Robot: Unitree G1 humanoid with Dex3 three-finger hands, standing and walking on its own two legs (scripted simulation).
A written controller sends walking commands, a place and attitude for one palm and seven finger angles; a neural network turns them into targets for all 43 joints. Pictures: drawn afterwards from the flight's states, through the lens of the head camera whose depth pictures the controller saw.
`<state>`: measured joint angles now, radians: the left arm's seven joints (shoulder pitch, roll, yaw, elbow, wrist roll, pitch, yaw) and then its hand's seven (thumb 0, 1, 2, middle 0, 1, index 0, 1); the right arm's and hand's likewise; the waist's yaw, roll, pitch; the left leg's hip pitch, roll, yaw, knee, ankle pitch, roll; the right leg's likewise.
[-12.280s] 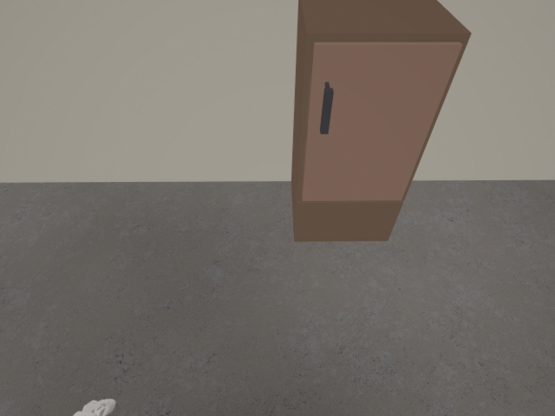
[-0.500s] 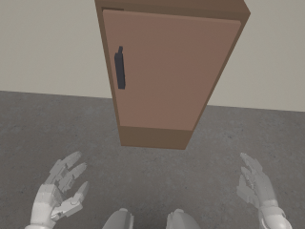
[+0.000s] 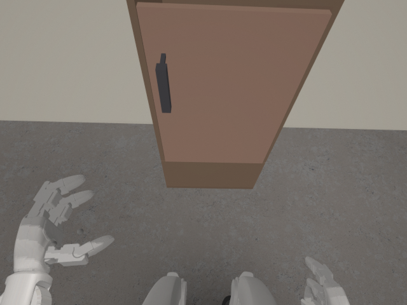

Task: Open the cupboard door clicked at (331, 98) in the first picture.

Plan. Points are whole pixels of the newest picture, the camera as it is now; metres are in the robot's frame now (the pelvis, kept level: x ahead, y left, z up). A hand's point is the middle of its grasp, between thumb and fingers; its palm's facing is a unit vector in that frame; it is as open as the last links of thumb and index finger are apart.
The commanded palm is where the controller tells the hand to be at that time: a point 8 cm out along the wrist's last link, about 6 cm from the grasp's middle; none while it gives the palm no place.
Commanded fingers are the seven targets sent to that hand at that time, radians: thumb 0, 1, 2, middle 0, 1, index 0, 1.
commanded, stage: raise the hand with hooked fingers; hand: left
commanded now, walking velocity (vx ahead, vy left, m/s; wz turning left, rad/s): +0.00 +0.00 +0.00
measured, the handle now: (165, 84) +0.60 +0.14 +0.04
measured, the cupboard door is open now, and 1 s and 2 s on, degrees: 0 0 0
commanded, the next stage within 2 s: move the hooked fingers beside the handle in 1.16 s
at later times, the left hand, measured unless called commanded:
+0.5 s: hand (68, 209) +0.27 +0.26 +0.03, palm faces +0.06 -1.00 -0.05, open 13.9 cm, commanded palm +0.25 +0.31 +0.05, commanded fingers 0.00 -0.50 0.30 -0.30 -1.20 -0.30 -1.20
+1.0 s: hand (63, 191) +0.30 +0.27 +0.05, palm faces +0.09 -0.99 -0.05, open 14.0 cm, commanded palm +0.27 +0.32 +0.05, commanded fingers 0.00 -0.50 0.30 -0.30 -1.20 -0.30 -1.20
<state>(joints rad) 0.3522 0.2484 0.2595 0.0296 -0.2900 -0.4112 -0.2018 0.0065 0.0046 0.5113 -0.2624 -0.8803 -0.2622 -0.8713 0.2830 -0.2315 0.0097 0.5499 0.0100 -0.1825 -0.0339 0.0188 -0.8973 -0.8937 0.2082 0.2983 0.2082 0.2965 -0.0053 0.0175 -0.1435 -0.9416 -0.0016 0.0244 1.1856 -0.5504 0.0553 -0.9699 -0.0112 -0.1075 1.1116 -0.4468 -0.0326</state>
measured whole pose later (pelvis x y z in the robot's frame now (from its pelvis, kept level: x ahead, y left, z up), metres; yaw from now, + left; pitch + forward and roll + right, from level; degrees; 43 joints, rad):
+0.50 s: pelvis +0.01 +0.00 +0.00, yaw +1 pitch +17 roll -3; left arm 0.09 0.36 0.36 0.31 -0.34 -0.36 -0.42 -0.01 -0.48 0.31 -0.29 -1.19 -0.30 -1.18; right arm 0.22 -0.26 0.04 0.53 0.03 -0.19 -0.05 0.02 -0.90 -0.89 0.21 0.30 0.21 0.30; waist 0.00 0.02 -0.12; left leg -0.93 0.00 0.00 1.17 -0.55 0.05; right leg -0.94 -0.01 -0.13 1.08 -0.45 -0.04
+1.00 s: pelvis +0.01 +0.00 +0.01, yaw +0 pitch +18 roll -3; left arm 0.01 0.39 0.44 0.41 -0.37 -0.42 -0.44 -0.01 -0.50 0.30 -0.30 -1.20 -0.30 -1.19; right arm 0.26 -0.28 0.02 0.55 0.02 -0.18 -0.04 0.02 -0.90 -0.89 0.21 0.30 0.21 0.30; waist -0.02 0.01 -0.12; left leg -0.91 0.01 0.01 1.14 -0.54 0.05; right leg -0.93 0.00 -0.12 1.06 -0.44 -0.04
